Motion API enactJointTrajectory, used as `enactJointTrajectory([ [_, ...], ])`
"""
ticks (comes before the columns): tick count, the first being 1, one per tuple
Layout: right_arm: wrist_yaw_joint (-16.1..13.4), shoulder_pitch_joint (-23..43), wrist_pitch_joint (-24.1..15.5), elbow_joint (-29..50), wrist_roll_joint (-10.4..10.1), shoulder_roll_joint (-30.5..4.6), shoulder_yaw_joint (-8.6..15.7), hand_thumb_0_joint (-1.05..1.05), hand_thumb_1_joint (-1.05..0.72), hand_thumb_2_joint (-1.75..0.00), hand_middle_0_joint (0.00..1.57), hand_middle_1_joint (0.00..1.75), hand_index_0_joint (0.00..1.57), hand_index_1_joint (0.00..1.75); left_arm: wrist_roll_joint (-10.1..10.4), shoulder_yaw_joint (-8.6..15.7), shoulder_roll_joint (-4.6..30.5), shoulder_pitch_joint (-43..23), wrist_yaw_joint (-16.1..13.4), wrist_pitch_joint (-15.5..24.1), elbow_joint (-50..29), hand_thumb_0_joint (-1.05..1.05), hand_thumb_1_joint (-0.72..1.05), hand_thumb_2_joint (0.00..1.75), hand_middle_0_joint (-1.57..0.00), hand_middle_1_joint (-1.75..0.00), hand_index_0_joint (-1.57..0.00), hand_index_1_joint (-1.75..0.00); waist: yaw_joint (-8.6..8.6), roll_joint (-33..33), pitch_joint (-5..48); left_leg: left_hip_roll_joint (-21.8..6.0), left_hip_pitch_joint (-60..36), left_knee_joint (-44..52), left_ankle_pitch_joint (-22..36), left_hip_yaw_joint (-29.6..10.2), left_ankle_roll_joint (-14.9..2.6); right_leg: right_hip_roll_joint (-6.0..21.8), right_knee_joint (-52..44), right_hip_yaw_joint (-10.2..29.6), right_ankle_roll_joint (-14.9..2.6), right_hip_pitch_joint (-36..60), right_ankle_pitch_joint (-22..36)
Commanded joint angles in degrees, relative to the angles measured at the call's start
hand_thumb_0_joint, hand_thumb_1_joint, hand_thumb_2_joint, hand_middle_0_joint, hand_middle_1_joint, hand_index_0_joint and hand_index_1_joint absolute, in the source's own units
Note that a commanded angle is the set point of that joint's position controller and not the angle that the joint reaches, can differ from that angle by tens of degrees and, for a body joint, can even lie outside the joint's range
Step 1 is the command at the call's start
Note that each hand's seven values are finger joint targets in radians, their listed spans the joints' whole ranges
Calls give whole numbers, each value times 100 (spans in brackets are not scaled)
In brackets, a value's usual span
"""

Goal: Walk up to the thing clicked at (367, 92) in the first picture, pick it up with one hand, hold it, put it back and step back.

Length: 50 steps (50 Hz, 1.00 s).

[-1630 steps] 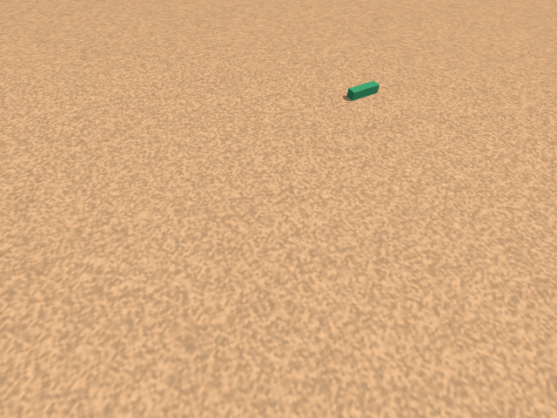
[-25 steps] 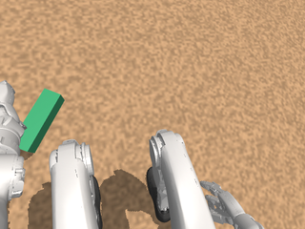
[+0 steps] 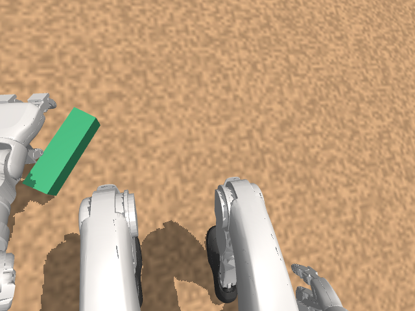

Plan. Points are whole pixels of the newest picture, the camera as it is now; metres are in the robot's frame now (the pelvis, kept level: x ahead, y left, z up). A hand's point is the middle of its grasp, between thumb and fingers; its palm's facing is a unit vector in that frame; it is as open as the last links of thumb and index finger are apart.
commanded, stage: home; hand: left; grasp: from above
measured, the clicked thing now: (65, 151) +0.44 +0.31 -0.33
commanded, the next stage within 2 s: none
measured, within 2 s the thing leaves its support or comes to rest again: neither
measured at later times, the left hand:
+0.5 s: hand out of the picture +0.26 +0.26 +0.08, palm faces -0.21 -0.72 -0.67, open 7.3 cm
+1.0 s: hand out of the picture +0.22 +0.21 +0.29, palm faces +0.19 -0.95 -0.24, open 7.7 cm
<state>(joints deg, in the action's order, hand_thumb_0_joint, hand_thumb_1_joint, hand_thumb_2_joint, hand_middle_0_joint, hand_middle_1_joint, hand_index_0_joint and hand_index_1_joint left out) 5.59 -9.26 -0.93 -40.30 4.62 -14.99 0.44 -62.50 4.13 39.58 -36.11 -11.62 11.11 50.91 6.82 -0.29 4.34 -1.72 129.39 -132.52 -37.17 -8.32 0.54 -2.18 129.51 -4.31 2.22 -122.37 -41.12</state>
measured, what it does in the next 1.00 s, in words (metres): rises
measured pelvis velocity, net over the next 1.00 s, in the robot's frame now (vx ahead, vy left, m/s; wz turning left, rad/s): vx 0.08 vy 0.01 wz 0.15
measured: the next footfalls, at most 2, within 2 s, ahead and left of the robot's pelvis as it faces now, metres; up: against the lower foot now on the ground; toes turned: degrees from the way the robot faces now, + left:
none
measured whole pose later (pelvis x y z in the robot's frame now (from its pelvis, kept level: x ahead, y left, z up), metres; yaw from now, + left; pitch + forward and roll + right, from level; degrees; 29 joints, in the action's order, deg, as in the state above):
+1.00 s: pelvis +0.08 +0.01 +0.35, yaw +9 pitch +13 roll -3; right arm -9.8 -18.4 -10.4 -30.7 -1.7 -12.6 -1.7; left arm 2.4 1.3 12.8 27.9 -4.0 -25.3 -6.4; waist 3.9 -3.5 11.2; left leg -2.2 46.4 -61.1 -27.7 -3.7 0.7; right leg -0.5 56.9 -3.1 0.8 -40.7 -29.2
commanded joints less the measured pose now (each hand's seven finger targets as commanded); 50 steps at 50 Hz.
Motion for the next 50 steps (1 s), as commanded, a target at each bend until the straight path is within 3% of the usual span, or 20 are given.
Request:
enactJointTrajectory([
  [1, -104, -1000, 68, 415, -145, -1299, 630, 0, -89, -90, 20, 30, 20, 30, 575, 275, 1179, -732, 125, -229, -1653, 0, 42, 102, -25, -55, -23, -56, -356, -1575, 4621, 48, -4029, 2122, 965, 523, -211, -91, -1937, -300, -413, 2118, 1332],
  [2, -126, -928, 93, 509, -195, -1319, 657, 0, -89, -90, 20, 30, 20, 30, 760, 240, 1097, -436, 248, -311, -1811, 0, 49, 103, -25, -54, -23, -55, -377, -1368, 4627, 54, -4031, 2266, 820, 507, -235, -104, -2116, -289, -406, 2219, 1233],
  [3, -149, -824, 125, 564, -238, -1314, 630, 0, -89, -90, 20, 30, 20, 30, 895, 194, 987, 9, 367, -416, -1676, 0, 51, 101, -24, -52, -23, -53, -411, -1113, 4307, 36, -3904, 2477, 557, 420, -260, -132, -2196, -314, -389, 2234, 1080],
  [7, -252, -444, 132, 812, -388, -1243, 563, 0, -89, -90, 20, 30, 20, 30, 1774, -25, 510, 865, 837, -744, -2242, 0, 72, 101, -23, -44, -22, -45, -351, -298, 3510, 9, -3669, 2986, 6, 358, -341, -147, -2795, -220, -336, 2655, 759],
  [8, -279, -393, 103, 875, -415, -1196, 550, 0, -90, -90, 20, 30, 20, 30, 2036, -120, 343, 827, 932, -773, -2772, 0, 75, 101, -23, -44, -22, -44, -313, -358, 3501, 28, -3698, 3081, 58, 395, -346, -123, -2925, -173, -325, 2847, 847],
  [11, -374, -180, -19, 1027, -484, -1072, 549, 0, -90, -90, 20, 30, 20, 30, 2631, 31, 261, 1198, 1067, -866, -3365, 0, 93, 109, -24, -44, -24, -45, -371, -163, 3651, 51, -4037, 3283, 254, 478, -367, -109, -3346, -60, -308, 3429, 996],
  [14, -495, -27, -153, 1099, -543, -1025, 532, 0, -90, -90, 20, 30, 20, 30, 2954, 233, 273, 1245, 1052, -820, -4076, 0, 93, 99, -22, -36, -22, -36, -469, -727, 3775, 13, -4668, 3749, 213, 410, -313, -67, -3441, 10, -340, 3574, 1061],
  [17, -626, 103, -244, 1169, -601, -937, 489, 0, -90, -90, 20, 30, 20, 30, 3173, 409, 118, 1813, 860, -915, -4456, 0, 90, 91, -20, -31, -20, -31, -527, -987, 3600, 6, -5131, 4224, 71, 452, -260, -29, -3801, 81, -346, 3845, 917],
  [20, -710, 193, -331, 1240, -637, -889, 498, 0, -90, -90, 20, 30, 20, 30, 3488, 273, -441, 2612, 770, -1155, -4472, 0, 90, 97, -22, -36, -21, -36, -487, -919, 3279, 1, -5601, 4777, -70, 374, -228, -7, -4196, 58, -343, 4043, 798],
  [22, -774, 224, -385, 1362, -680, -864, 519, 0, -90, -90, 20, 30, 20, 30, 3739, 267, -479, 2950, 780, -1390, -4893, 0, 87, 97, -22, -37, -21, -37, -502, -905, 3453, 23, -6057, 5056, 48, 403, -221, 5, -4584, 96, -335, 4527, 878],
  [25, -852, 276, -503, 1470, -700, -795, 472, 0, -90, -90, 20, 30, 20, 30, 4265, 24, -877, 3479, 847, -1749, -5173, 0, 90, 102, -23, -40, -22, -40, -372, -668, 3130, 39, -6353, 5440, -19, 361, -235, 14, -5068, 100, -304, 4969, 832],
  [30, -1004, 198, -724, 1518, -717, -649, 364, 0, -90, -90, 20, 30, 20, 30, 5038, 94, -1089, 4211, 825, -2160, -5462, 0, 88, 90, -20, -30, -20, -30, -325, -464, 2547, 72, -6861, 6080, 79, 361, -221, 20, -5861, 194, -300, 5796, 812],
  [32, -1059, 90, -806, 1521, -716, -581, 312, 0, -90, -90, 20, 30, 20, 30, 5294, 144, -1181, 4489, 778, -2284, -5598, 0, 84, 87, -19, -29, -19, -29, -343, -488, 2407, 88, -7200, 6366, 373, 373, -199, 24, -6157, 220, -307, 6180, 1033],
  [39, -1284, -319, -1046, 1610, -680, -453, 183, 0, -90, -90, 20, 30, 20, 30, 5913, 42, -1708, 5397, 700, -2791, -6060, 0, 78, 83, -19, -28, -19, -28, -262, -499, 1931, 128, -8359, 7233, 1467, 483, -146, 24, -7213, 230, -287, 7439, 1933],
  [45, -1539, -471, -1203, 1795, -655, -390, 46, 0, -90, -90, 20, 30, 20, 30, 6412, 105, -1997, 6068, 693, -3360, -6728, 0, 86, 88, -20, -29, -20, -29, -348, -431, 1438, 158, -9213, 7969, 2024, 541, -112, 24, -8064, 146, -251, 8331, 2409],
  [50, -1678, -531, -1365, 1831, -576, -348, 6, 0, -90, -90, 20, 30, 20, 30, 6585, 131, -2218, 6497, 797, -3573, -6750, 0, 87, 88, -20, -29, -20, -29, -343, -252, 1007, 149, -9408, 8222, 2274, 544, -121, -4, -8305, 44, -239, 8574, 2606],
])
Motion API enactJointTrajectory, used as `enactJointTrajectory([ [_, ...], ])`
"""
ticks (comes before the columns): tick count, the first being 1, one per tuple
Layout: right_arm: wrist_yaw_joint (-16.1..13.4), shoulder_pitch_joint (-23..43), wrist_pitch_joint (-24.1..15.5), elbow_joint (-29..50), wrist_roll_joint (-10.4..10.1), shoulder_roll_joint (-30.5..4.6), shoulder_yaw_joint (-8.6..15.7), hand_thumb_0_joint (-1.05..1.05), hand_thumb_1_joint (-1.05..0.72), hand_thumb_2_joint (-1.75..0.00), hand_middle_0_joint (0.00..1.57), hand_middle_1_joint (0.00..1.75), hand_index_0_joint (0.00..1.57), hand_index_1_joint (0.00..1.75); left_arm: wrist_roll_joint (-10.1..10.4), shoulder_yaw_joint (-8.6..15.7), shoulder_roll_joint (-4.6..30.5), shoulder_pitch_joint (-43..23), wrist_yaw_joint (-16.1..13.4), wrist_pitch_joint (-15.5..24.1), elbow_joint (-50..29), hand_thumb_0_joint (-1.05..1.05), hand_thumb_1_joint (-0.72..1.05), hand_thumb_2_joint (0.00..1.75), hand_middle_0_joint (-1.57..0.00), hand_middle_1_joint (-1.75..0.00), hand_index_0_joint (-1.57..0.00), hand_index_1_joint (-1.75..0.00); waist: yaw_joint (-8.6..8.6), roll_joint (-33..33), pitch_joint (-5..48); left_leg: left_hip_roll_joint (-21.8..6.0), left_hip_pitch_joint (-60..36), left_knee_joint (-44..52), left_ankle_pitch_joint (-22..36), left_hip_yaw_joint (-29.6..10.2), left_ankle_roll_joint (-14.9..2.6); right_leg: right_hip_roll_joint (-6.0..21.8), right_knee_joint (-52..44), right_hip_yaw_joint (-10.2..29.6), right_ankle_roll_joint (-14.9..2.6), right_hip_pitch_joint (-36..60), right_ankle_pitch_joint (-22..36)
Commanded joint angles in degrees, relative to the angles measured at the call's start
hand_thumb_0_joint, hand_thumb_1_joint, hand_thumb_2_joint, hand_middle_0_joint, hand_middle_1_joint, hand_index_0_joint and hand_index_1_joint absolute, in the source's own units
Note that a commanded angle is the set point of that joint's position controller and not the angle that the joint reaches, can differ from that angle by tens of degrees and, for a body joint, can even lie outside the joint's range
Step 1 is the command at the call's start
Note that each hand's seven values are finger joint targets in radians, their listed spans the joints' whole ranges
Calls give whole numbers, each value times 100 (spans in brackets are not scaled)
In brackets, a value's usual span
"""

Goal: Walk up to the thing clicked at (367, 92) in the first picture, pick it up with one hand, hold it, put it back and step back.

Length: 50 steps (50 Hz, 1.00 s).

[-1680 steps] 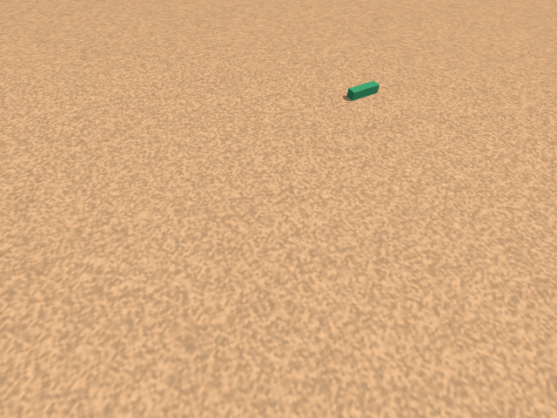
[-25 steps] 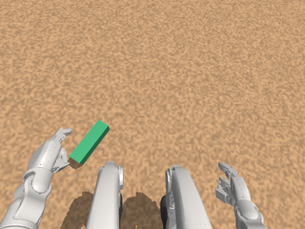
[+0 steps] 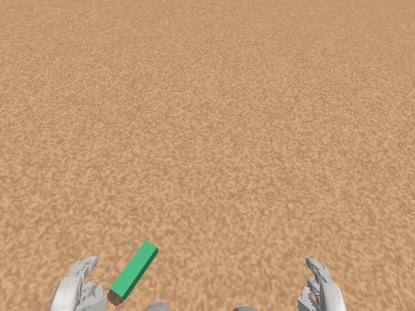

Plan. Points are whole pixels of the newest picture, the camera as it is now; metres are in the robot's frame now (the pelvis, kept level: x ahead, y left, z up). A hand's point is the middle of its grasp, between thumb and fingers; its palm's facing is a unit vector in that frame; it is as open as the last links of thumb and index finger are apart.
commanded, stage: home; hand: left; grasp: from above
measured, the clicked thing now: (136, 268) +0.40 +0.25 -0.67
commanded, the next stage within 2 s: none
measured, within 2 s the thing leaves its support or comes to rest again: neither
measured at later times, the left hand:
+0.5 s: hand (98, 302) +0.17 +0.18 -0.04, palm faces +0.06 -0.98 -0.20, open 7.9 cm
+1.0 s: hand (100, 304) +0.16 +0.18 -0.04, palm faces +0.05 -0.98 -0.20, open 7.5 cm
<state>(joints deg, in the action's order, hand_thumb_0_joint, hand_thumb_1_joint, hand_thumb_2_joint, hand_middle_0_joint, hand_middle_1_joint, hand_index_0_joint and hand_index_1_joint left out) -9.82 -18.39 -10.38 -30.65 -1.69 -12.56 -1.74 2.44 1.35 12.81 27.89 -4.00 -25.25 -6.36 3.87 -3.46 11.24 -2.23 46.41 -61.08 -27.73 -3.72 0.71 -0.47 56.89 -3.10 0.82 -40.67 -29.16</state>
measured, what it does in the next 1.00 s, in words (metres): stands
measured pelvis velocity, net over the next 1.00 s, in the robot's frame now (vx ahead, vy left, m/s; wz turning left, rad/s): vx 0.01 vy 0.00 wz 0.01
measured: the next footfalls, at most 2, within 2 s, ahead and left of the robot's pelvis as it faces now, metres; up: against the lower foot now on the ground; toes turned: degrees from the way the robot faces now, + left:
none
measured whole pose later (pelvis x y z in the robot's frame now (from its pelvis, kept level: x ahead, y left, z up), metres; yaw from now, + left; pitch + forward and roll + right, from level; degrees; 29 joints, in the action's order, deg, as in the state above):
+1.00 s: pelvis +0.01 +0.00 +0.01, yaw +0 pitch +10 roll -3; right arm -10.8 -17.0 -13.5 -30.6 -0.4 -12.6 -1.8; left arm 3.2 1.6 12.7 28.7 -1.2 -26.1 -7.1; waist 2.3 -2.9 9.2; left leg -1.9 40.8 -57.7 -27.0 -3.3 0.8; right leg -0.1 54.1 -2.8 0.8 -35.4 -28.7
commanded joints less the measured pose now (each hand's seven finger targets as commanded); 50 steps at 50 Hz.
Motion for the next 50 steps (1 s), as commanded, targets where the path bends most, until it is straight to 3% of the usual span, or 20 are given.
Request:
enactJointTrajectory([
  [1, -147, 394, -436, 898, 61, -594, 231, 0, -90, -90, 20, 30, 20, 30, 106, 415, 449, 150, 72, 48, -1080, 0, 88, 89, -20, -30, -20, -30, -78, 45, 241, 203, -1136, 1148, 1312, 77, -130, -176, -1076, -92, -112, 419, 1365],
  [7, -165, 429, -569, 953, 109, -680, 299, 0, -90, -90, 20, 30, 20, 30, 69, 410, 504, 139, 241, 69, -1083, 0, 82, 85, -19, -29, -19, -29, -82, 225, 107, 226, -1291, 1206, 1425, 178, -169, -145, -1206, -103, -53, 492, 1458],
  [14, -139, 447, -637, 920, 144, -709, 319, 0, -90, -90, 20, 30, 20, 30, 25, 410, 575, -41, 286, 173, -1170, 0, 83, 86, -19, -29, -19, -29, -103, 67, 346, 231, -1531, 1164, 1746, 162, -151, -107, -1141, -64, -54, 634, 1760],
  [20, -124, 533, -644, 887, 163, -711, 309, 0, -90, -90, 20, 30, 20, 30, -11, 401, 564, -10, 280, 196, -1111, 0, 76, 82, -19, -27, -18, -27, -131, 2, 204, 209, -1517, 1261, 1553, 124, -126, -127, -1111, -100, -78, 604, 1534],
  [21, -112, 519, -640, 874, 164, -719, 303, 0, -90, -90, 20, 30, 20, 30, 7, 379, 559, -62, 287, 208, -1137, 0, 82, 85, -19, -29, -19, -29, -136, -57, 224, 199, -1538, 1299, 1554, 91, -114, -136, -1109, -106, -96, 609, 1511],
  [25, -116, 552, -638, 910, 155, -710, 287, 0, -90, -90, 20, 30, 20, 30, 23, 338, 554, -103, 274, 219, -1160, 0, 79, 84, -19, -28, -19, -28, -105, 34, 172, 215, -1458, 1285, 1366, 101, -139, -129, -1173, -97, -71, 562, 1393],
  [26, -123, 578, -637, 918, 152, -703, 282, 0, -90, -90, 20, 30, 20, 30, 15, 443, 595, -56, 261, 211, -1115, 0, 78, 83, -19, -28, -19, -28, -169, 48, 128, 209, -1407, 1288, 1321, 113, -139, -120, -1178, -101, -74, 574, 1344],
  [32, -126, 522, -619, 911, 144, -711, 291, 0, -90, -90, 20, 30, 20, 30, 29, 375, 572, -27, 249, 220, -1204, 0, 86, 87, -20, -29, -20, -29, -167, 34, 344, 189, -1509, 1243, 1604, 97, -127, -134, -1083, -94, -92, 626, 1551],
  [39, -143, 565, -637, 909, 147, -710, 292, 0, -90, -90, 20, 30, 20, 30, 16, 416, 601, -79, 252, 208, -1159, 0, 90, 90, -20, -30, -20, -30, -168, 53, 175, 177, -1385, 1336, 1125, 92, -132, -137, -1158, -93, -87, 501, 1139],
  [50, -154, 569, -661, 911, 135, -692, 288, 0, -90, -90, 20, 30, 20, 30, 23, 408, 572, -14, 258, 180, -1144, 0, 90, 90, -20, -30, -20, -30, -192, 132, 187, 182, -1318, 1267, 1132, 134, -131, -126, -1140, -79, -74, 490, 1130],
])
